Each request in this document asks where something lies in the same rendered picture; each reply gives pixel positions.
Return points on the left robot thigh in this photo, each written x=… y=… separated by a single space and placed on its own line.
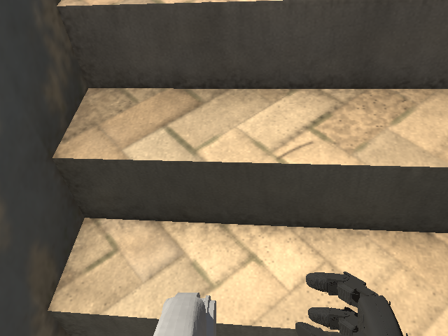
x=187 y=314

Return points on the right robot hand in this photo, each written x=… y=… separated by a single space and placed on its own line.
x=375 y=316

